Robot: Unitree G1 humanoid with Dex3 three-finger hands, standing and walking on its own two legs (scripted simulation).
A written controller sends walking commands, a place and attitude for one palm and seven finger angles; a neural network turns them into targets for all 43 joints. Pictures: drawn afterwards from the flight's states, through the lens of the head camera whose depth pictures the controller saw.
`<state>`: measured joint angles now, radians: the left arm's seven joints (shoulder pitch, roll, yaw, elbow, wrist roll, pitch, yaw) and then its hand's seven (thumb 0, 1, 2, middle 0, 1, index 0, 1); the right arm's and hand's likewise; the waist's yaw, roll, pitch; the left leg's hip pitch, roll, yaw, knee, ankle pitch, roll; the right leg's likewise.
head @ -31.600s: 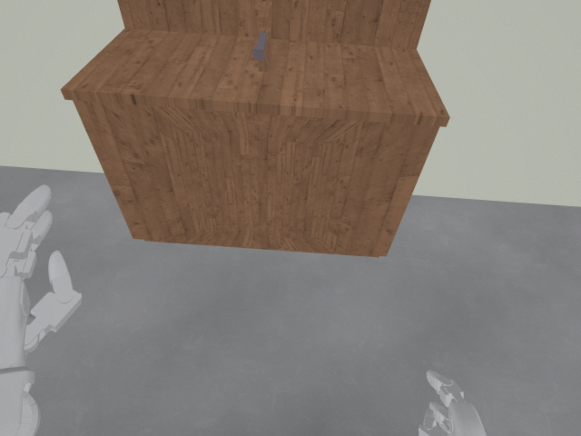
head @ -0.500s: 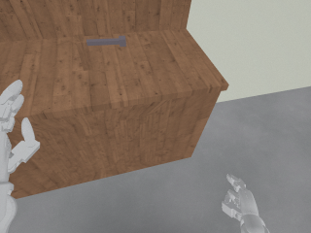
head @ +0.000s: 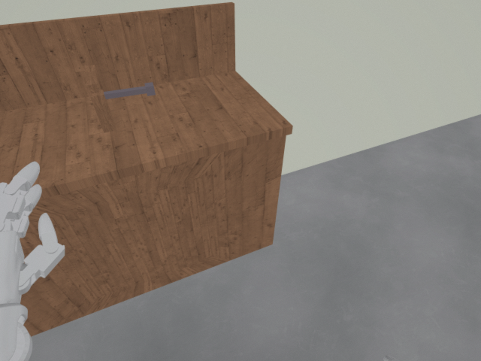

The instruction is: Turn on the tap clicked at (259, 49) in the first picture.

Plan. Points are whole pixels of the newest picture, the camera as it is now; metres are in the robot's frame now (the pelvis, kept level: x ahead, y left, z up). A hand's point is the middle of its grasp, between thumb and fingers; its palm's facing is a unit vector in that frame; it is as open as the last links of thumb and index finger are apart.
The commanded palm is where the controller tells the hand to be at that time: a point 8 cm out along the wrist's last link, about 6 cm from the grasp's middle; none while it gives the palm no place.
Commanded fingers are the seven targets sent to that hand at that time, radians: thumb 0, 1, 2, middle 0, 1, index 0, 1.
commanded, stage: stop stepping back and stand still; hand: left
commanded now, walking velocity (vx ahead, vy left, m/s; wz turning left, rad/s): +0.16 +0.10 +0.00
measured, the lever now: (150, 89) +0.82 +0.31 +0.09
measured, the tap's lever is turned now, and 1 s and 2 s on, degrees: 85 85 85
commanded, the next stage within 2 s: stand and check the lever's angle in 0.34 s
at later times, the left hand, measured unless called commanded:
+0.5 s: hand (44, 272) +0.19 +0.25 +0.16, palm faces +0.42 -0.82 -0.38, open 7.4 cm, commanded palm +0.14 +0.29 +0.17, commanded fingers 0.00 0.90 0.90 -0.20 -0.30 -0.20 -0.30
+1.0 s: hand (20, 290) +0.17 +0.27 +0.15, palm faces +0.39 -0.84 -0.38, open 7.4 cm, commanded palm +0.12 +0.31 +0.17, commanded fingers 0.00 0.90 0.90 -0.20 -0.30 -0.20 -0.30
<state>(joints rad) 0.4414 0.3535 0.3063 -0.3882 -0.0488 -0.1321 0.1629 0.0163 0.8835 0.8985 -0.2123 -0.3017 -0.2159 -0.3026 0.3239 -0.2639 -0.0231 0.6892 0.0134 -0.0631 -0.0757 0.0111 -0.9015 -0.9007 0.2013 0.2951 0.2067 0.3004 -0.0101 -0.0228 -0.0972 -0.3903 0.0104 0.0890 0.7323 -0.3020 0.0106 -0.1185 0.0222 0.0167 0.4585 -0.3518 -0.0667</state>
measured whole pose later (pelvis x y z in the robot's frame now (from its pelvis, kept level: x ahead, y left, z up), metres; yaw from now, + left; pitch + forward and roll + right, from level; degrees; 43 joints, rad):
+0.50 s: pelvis -0.02 +0.01 -0.01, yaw +0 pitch -1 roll +0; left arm 0.47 0.32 0.32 -0.46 -0.05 -0.16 0.15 0.02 0.89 0.90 -0.21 -0.30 -0.21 -0.30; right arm 0.21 -0.20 0.02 0.62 0.00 -0.10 -0.04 0.01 -0.90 -0.90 0.20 0.30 0.21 0.30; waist 0.02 0.04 0.01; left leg -0.27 0.02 0.04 0.59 -0.26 0.00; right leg -0.18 0.04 -0.05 0.54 -0.36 -0.06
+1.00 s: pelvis -0.05 +0.03 +0.00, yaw -1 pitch +0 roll -1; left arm 0.49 0.35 0.32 -0.46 -0.05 -0.12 0.16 0.02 0.89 0.90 -0.21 -0.30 -0.22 -0.30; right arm 0.20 -0.22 0.00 0.60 0.00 -0.09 -0.08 0.01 -0.90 -0.90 0.20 0.29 0.21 0.30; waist 0.01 0.02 0.01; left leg -0.26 0.03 0.05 0.47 -0.21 0.01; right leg -0.16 0.05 -0.03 0.41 -0.24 -0.03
